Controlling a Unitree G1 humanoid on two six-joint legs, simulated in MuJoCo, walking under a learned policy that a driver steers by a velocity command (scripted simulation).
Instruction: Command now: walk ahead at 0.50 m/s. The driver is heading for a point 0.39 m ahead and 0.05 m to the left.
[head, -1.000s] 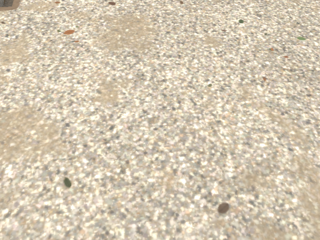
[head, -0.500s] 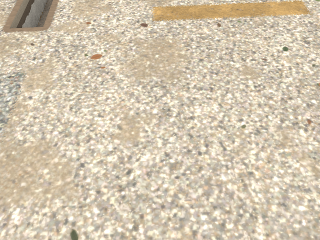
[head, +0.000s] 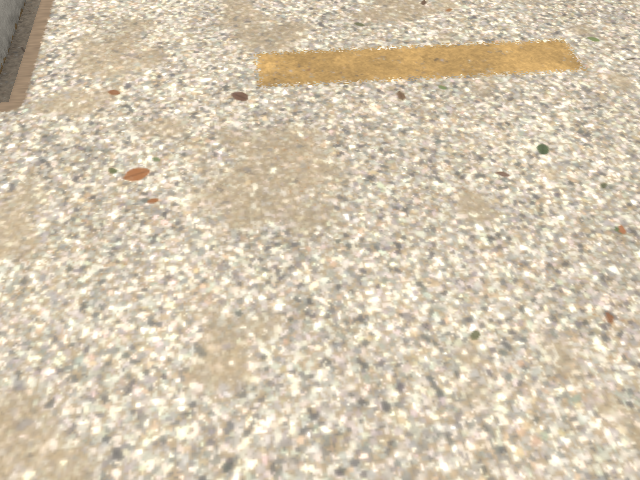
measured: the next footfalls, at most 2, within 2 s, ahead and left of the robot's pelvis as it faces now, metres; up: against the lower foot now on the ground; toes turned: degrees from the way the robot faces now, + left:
right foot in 0.26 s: +0.33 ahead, -0.16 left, +0.00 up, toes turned -2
left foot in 0.68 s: +0.41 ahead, +0.08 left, +0.00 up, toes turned +3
